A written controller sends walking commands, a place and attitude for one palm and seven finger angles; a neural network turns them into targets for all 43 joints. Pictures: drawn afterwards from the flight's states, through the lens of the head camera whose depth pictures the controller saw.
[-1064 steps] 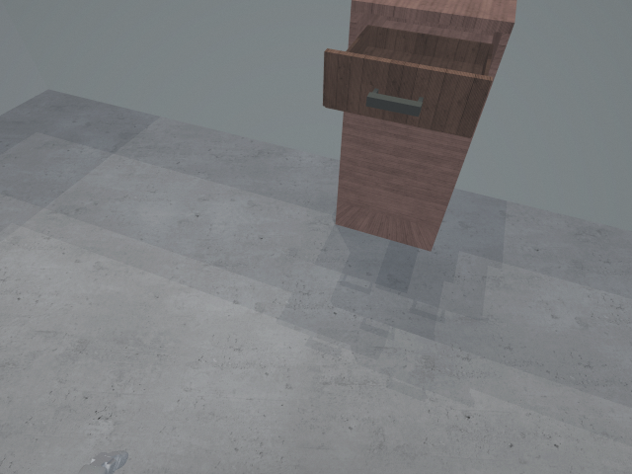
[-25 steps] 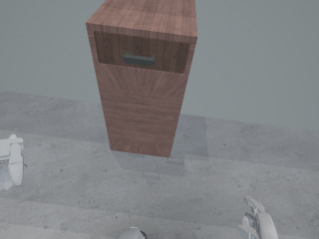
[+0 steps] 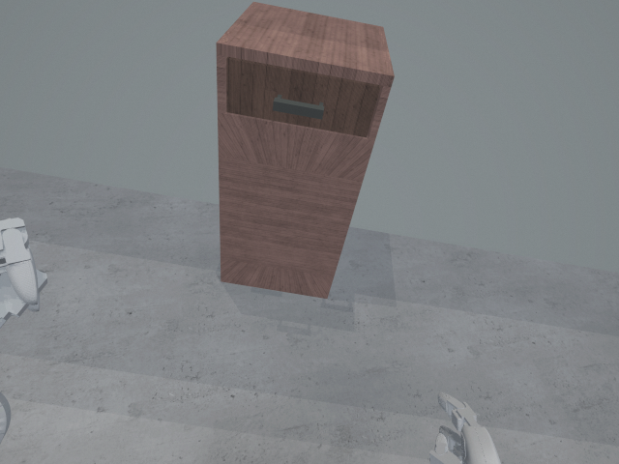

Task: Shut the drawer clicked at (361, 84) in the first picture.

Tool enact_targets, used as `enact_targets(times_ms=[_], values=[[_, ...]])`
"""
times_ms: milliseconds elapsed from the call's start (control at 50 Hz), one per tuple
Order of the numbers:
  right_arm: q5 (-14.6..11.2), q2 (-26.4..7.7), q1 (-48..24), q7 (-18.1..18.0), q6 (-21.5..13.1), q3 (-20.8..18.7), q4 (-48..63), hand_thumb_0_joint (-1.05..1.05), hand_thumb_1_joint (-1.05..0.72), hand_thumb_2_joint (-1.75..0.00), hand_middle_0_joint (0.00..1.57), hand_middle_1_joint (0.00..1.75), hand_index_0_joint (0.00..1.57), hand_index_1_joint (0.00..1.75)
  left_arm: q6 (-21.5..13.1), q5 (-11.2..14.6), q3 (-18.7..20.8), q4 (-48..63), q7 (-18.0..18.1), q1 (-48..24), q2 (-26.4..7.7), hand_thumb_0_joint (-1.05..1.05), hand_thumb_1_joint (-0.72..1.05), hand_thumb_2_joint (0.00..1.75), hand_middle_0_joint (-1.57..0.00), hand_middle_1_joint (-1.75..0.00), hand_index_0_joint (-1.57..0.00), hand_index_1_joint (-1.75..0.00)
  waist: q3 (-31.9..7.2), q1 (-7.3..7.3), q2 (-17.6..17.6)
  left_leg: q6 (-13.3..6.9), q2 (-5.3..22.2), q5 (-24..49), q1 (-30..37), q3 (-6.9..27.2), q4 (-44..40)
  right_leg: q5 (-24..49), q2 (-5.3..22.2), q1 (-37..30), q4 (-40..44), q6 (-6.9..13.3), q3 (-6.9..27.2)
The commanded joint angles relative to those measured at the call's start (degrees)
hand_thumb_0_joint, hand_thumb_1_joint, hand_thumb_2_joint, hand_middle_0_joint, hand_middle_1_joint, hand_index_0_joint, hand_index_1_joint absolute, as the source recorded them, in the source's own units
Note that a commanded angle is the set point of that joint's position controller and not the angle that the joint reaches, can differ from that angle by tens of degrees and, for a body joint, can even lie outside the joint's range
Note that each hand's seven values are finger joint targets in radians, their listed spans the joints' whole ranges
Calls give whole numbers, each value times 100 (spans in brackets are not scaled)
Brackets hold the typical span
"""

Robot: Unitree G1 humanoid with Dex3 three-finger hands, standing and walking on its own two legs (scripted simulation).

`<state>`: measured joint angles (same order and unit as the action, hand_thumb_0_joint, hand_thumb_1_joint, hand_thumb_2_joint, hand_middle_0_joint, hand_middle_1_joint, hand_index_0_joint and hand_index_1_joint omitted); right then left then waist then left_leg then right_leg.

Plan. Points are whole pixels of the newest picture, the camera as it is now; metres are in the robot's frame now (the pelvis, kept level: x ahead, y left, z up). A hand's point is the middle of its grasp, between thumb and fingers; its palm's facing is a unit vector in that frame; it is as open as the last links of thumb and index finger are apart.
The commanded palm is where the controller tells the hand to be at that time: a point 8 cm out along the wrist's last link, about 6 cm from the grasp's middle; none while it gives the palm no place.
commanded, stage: stop stepping back and stand still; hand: left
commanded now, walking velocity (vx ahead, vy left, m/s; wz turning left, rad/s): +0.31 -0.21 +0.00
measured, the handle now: (299, 105) +0.92 +0.09 +0.06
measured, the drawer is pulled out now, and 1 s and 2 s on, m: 0.00 0.00 0.00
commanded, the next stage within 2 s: let the arm hang, fingers relaxed in 0.40 s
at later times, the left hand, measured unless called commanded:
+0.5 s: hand (53, 343) +0.15 +0.24 +0.19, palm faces +0.42 -0.82 -0.38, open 3.2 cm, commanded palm none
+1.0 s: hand out of the picture -0.04 +0.21 -0.14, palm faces +0.07 -0.96 -0.26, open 4.5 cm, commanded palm none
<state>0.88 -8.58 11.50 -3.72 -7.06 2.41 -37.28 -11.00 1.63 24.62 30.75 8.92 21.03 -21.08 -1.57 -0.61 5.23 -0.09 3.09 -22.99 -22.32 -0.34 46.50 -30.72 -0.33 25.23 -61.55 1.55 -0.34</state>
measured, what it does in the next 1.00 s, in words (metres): steps on the spot: right foot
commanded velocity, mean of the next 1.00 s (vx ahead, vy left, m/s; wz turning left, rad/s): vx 0.06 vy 0.01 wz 0.00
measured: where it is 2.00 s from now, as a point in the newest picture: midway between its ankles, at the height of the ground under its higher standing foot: outside the picture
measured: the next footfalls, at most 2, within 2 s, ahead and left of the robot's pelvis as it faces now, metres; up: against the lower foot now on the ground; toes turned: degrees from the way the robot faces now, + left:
right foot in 0.28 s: +0.00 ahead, -0.13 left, +0.00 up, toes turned +4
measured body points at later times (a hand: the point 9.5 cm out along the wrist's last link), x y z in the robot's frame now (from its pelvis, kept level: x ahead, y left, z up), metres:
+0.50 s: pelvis -0.04 +0.00 +0.01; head -0.05 +0.01 +0.46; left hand +0.12 +0.28 +0.21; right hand +0.12 -0.26 -0.06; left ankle -0.02 +0.14 -0.71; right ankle -0.07 -0.13 -0.70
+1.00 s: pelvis -0.06 +0.00 +0.03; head -0.03 +0.01 +0.48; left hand -0.04 +0.26 -0.12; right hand -0.07 -0.23 -0.12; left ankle -0.06 +0.10 -0.71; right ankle -0.04 -0.13 -0.70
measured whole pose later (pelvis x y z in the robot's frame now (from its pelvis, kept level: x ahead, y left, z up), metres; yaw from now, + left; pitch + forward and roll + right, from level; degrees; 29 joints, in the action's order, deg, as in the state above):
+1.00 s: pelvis -0.06 +0.00 +0.03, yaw +3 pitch +0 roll +0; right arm 1.8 -9.5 21.6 -1.4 0.9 0.3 -55.9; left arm 2.8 -0.5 1.9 -52.9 0.5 16.5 -14.5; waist 3.6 0.4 1.1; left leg -1.8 -1.4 -15.6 -15.7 -1.4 31.1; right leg -15.8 0.8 16.8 -32.3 0.0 0.9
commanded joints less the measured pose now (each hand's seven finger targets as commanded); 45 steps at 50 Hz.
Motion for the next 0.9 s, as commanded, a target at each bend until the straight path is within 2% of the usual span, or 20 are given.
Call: enact_targets(times_ms=[0,80,140,200,220,280,320,400,460,480,520,580,620,640,680,720,780,800,840,880], values=[[0,-900,-429,174,-570,-415,1140,0,-90,-90,20,30,20,30,-546,-28,203,2621,-94,-119,-1357,0,90,90,-140,-160,-140,-160,-111,141,-1307,-723,1648,-1582,711,3093,-3730,538,101,1231,-1456,-69,313],[10,-894,-531,208,-465,-388,1151,0,-90,-90,20,30,20,30,-420,8,167,2583,3,1678,-1027,0,90,90,-140,-160,-140,-160,-209,-1,-2324,-399,950,-1747,-380,714,-4048,996,-139,-731,388,-56,-707],[117,-823,-471,34,-273,-387,1138,0,-90,-90,20,30,20,30,-377,-39,428,1887,118,1781,-1150,0,90,90,-140,-160,-140,-160,-18,11,-2627,-287,915,-1828,-1084,322,-4092,306,-329,-1948,1594,63,-1130],[-15,-730,-305,-79,-107,-405,1030,0,-90,-90,20,30,20,30,-207,-29,491,1075,109,1462,-1164,0,90,90,-140,-160,-140,-160,-119,-62,-818,-132,182,-806,-1126,-500,-1223,95,102,-2550,3822,339,-506],[-123,-783,-242,-89,-46,-464,941,0,-90,-90,20,30,20,30,-160,-2,566,1159,60,1170,-1328,0,90,90,-140,-160,-140,-160,-119,-8,605,-96,-226,-427,-1191,-574,737,677,1023,-1964,4418,725,771],[-18,-837,-335,22,-294,-426,904,0,-90,-90,20,30,20,30,-463,74,1352,1672,11,316,-2331,0,90,90,-140,-160,-140,-160,90,320,1188,122,194,62,-1831,319,3149,1877,2448,-636,4823,1430,2869],[-100,-1009,-186,-70,-242,-680,725,0,-90,-90,20,30,20,30,-423,38,547,544,-55,1030,-1067,0,90,90,-140,-160,-140,-160,305,236,732,-3,319,413,-942,320,1397,-276,1794,-182,4728,999,2020],[-64,-863,-588,-218,-468,-462,758,0,-90,-90,20,30,20,30,-503,20,-39,1518,64,666,-720,0,90,90,-140,-160,-140,-160,123,227,-471,-216,-168,724,987,-545,-2014,1462,1206,-601,3327,433,377],[-66,-1064,-370,-173,-581,-523,937,0,-90,-90,20,30,20,30,-690,-82,192,2051,139,559,-1041,0,90,90,-140,-160,-140,-160,-283,83,-2070,-799,1158,2386,1968,1471,-2540,774,220,215,1576,-222,-269],[159,-2202,305,399,-276,-950,-323,0,-90,-90,20,30,20,30,630,-674,-1826,-2905,-602,209,468,0,90,90,-140,-160,-140,-160,365,685,-1852,-967,1377,5006,1506,1600,-1813,405,328,1365,429,-343,-273],[137,-1647,654,333,245,-767,-84,0,-90,-90,20,30,20,30,1171,-430,-1755,-3087,-764,209,516,0,90,90,-132,-151,-132,-151,-302,599,-1467,-1238,1548,7262,1745,1962,-1846,-685,136,1225,-168,-399,36],[175,-1505,63,305,388,-621,125,0,-90,-90,20,30,20,30,1073,-383,-1940,-4180,-825,435,436,0,90,90,-120,-138,-120,-138,-743,-69,-574,-704,1035,4119,857,1012,-1226,277,253,-683,2017,-260,148],[31,-944,-259,377,594,-515,207,0,-90,-90,20,30,20,30,1048,-429,-1862,-5011,-823,404,-284,0,90,90,-112,-130,-112,-130,-248,-274,1507,79,-391,-564,-827,69,-4,1747,1557,-1387,4119,243,1955],[68,-944,-253,387,715,-545,154,0,-90,-90,20,30,20,30,1068,-413,-1894,-5263,-858,22,-465,0,90,90,-108,-125,-108,-125,33,-193,1398,56,-401,-1057,-820,229,640,1226,1879,-989,4512,478,2525],[54,-918,341,515,795,-506,-35,0,-90,-90,20,30,20,30,1213,-418,-1970,-5560,-888,-767,-837,0,90,90,-100,-117,-100,-117,202,325,28,35,-423,-713,8,-119,1034,-2002,1914,562,5042,762,2585],[62,-1062,234,419,864,-591,-345,0,-90,-90,20,30,20,30,1196,-375,-2037,-6049,-748,-965,-266,0,90,90,-92,-108,-92,-108,707,220,753,-37,-202,-270,-431,185,1404,-474,1493,228,4923,748,2321],[29,-783,744,372,785,-519,-784,0,-90,-90,20,30,20,30,1156,-356,-1999,-6748,-729,-789,61,0,90,90,-80,-95,-80,-95,287,354,181,-136,-77,52,713,216,-1159,1414,1204,-231,4031,629,1371],[38,-792,1027,365,746,-512,-979,0,-90,-90,20,30,20,30,1180,-301,-2015,-6888,-745,-698,217,0,90,90,-76,-91,-76,-91,131,372,-567,-187,-28,960,1399,377,-1941,1617,864,-20,3266,371,867],[140,-1123,881,251,634,-493,-1030,0,-90,-90,20,30,20,30,1179,-158,-2184,-7156,-787,-386,595,0,90,90,-68,-82,-68,-82,-1,110,-2508,-900,1282,2023,1115,2152,-2895,555,92,20,2206,-162,-13],[150,-1022,710,210,614,-443,-1136,0,-90,-90,20,30,20,30,1200,-216,-2203,-7458,-828,-655,493,0,90,90,-60,-73,-60,-73,103,63,-1706,-924,1054,1875,539,1745,-3113,615,101,-583,2153,-132,102]])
